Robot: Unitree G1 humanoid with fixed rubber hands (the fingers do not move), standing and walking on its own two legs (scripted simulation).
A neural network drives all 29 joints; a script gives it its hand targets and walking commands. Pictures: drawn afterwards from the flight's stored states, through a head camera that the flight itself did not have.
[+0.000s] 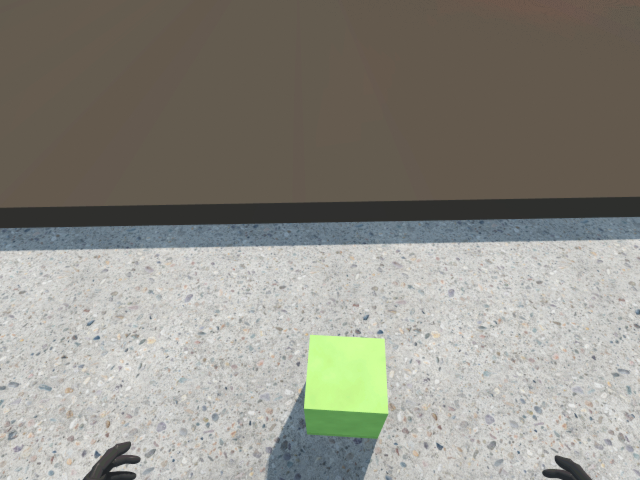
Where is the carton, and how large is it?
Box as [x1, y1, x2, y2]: [304, 335, 387, 438]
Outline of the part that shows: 310,335 304,401 304,413 307,433 377,438 387,415 384,339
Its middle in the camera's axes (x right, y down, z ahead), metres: +0.07 +0.43 +1.11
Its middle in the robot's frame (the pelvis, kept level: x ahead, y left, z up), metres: +0.45 -0.03 -0.66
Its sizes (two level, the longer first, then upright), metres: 0.210 0.200 0.250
